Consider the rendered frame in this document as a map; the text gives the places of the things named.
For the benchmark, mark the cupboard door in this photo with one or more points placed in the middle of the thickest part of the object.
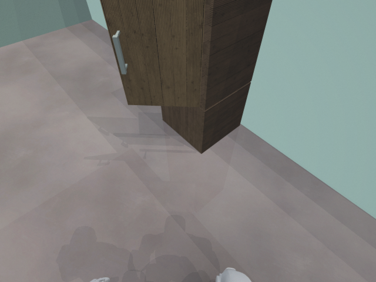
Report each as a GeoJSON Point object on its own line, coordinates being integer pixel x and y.
{"type": "Point", "coordinates": [162, 44]}

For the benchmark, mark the robot right thigh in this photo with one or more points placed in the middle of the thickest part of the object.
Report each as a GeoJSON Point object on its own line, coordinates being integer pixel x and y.
{"type": "Point", "coordinates": [232, 276]}

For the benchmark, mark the handle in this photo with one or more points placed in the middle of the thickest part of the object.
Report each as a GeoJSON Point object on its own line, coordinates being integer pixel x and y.
{"type": "Point", "coordinates": [123, 66]}

